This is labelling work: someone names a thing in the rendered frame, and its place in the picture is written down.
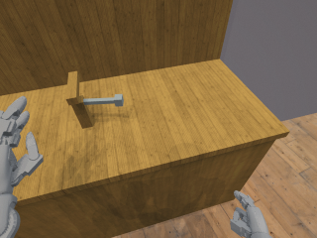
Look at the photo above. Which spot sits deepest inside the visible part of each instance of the left robot forearm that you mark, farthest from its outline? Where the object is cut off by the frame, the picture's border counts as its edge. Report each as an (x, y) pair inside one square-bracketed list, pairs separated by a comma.
[(9, 218)]

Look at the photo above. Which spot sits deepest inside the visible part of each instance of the left robot hand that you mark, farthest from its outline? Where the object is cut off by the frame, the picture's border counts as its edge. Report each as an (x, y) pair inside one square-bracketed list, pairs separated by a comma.
[(12, 122)]

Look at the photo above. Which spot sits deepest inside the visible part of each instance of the right robot hand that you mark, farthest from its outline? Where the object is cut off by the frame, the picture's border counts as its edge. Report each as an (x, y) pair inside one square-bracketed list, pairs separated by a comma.
[(252, 220)]

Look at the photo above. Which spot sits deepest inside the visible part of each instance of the tap lever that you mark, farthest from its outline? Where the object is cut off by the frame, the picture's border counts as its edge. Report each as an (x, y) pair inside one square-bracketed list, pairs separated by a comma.
[(118, 100)]

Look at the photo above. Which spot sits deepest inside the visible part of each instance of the counter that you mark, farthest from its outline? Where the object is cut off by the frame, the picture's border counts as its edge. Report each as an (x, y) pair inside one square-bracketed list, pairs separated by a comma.
[(189, 132)]

